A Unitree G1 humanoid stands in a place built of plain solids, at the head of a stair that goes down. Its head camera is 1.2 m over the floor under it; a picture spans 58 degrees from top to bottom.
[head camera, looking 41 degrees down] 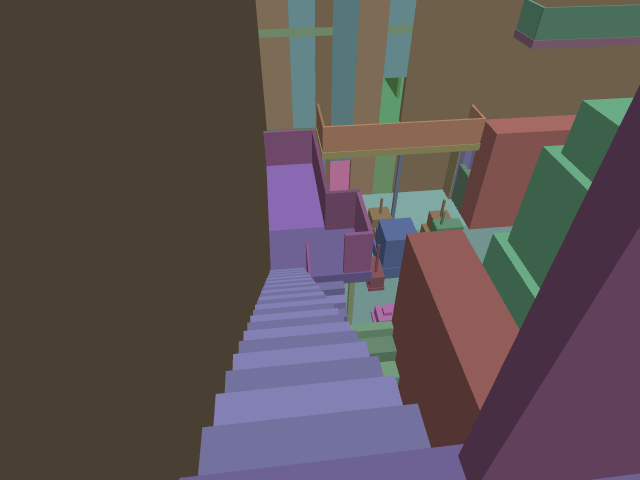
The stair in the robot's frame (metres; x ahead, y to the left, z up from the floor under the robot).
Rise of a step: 0.20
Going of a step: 0.23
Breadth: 0.74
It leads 7 degrees to the left of straight ahead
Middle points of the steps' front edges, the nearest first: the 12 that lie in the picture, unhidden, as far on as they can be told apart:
0.48 0.00 0.00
0.72 0.03 -0.20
0.95 0.05 -0.41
1.18 0.08 -0.61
1.41 0.11 -0.81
1.65 0.13 -1.02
1.88 0.16 -1.22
2.11 0.19 -1.42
2.34 0.21 -1.63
2.57 0.24 -1.83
2.81 0.27 -2.03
3.04 0.29 -2.24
